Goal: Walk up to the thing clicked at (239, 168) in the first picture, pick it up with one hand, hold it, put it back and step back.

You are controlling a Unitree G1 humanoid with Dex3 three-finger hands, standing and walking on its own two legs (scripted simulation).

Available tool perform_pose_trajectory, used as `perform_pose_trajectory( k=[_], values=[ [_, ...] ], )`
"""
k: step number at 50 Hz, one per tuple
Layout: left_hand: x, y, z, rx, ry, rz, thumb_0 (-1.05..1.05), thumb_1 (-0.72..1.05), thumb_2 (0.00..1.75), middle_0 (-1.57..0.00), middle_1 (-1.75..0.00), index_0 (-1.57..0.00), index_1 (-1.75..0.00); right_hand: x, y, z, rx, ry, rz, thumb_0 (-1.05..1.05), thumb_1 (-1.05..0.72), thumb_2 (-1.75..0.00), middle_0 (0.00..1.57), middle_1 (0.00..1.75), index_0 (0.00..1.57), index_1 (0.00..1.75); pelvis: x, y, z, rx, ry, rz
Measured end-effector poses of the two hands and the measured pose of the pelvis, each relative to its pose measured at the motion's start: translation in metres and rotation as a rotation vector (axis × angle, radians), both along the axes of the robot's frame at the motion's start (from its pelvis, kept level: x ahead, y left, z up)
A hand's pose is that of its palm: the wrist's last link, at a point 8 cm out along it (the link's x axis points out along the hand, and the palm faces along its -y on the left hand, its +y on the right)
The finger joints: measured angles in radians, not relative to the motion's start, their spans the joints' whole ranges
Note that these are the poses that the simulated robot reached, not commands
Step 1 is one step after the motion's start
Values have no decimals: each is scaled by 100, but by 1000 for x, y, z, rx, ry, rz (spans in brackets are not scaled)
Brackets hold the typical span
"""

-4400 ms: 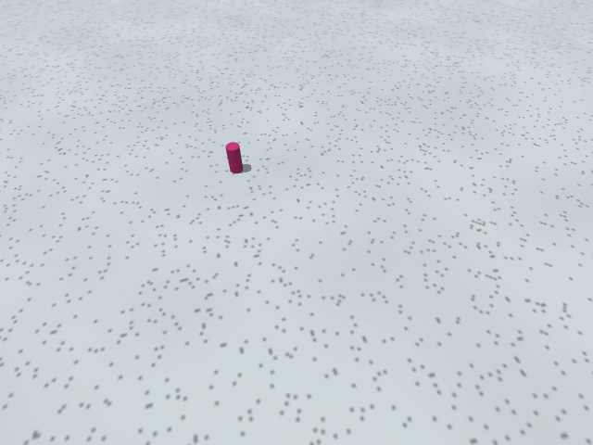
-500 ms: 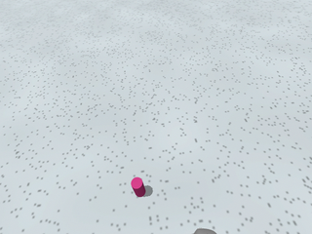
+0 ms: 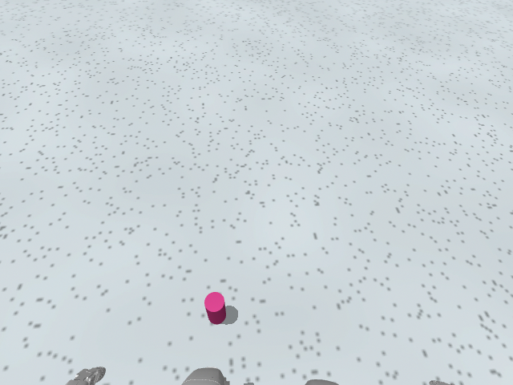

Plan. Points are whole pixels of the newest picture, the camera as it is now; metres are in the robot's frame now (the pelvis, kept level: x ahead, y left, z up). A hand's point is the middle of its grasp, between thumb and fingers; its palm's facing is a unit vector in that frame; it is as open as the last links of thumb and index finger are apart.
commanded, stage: walk up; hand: left
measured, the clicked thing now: (215, 308) +0.42 +0.15 -0.68
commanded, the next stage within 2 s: stand in 1.02 s
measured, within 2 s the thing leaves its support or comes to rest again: neither
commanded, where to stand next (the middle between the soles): +0.11 -0.01 m, yaw -1 degrees
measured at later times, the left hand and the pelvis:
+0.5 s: hand out of the picture +0.06 +0.26 -0.13, palm faces +0.00 -0.93 -0.37, open 7.4 cm; pelvis +0.01 -0.01 +0.02, yaw +0 degrees
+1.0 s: hand out of the picture +0.12 +0.25 -0.13, palm faces -0.04 -0.94 -0.34, open 7.4 cm; pelvis +0.03 +0.00 +0.03, yaw +0 degrees
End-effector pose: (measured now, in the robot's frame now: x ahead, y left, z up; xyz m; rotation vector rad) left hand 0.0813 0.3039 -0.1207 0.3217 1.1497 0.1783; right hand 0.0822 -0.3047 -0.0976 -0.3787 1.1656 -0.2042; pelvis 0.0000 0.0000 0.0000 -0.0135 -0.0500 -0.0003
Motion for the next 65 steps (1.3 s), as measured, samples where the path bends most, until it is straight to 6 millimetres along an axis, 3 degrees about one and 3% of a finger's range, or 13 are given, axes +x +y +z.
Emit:
perform_pose_trajectory(
  k=[11,18,41,49,65],
  values=[
    [-33,2,12,6,92,50,1,90,90,-21,-29,-21,-30,37,17,4,61,-48,37,1,-90,-90,21,30,20,30,4,0,13,-6,0,4],
    [-44,3,25,36,139,75,1,90,90,-20,-29,-21,-30,45,17,-2,96,-30,35,1,-90,-90,21,30,20,30,9,-4,19,0,5,7],
    [29,-16,25,-8,51,8,1,90,90,-20,-29,-21,-30,3,-1,3,56,79,-73,1,-90,-90,21,30,20,30,23,-5,25,8,11,-3],
    [33,-14,27,-1,58,9,1,90,90,-20,-29,-21,-30,5,2,1,62,77,-77,1,-90,-90,21,30,20,30,27,-5,25,10,15,-5],
    [25,-13,27,15,93,27,1,90,90,-20,-29,-20,-30,27,1,2,66,57,-52,1,-90,-90,21,30,20,30,37,-9,26,15,26,-1]
  ],
)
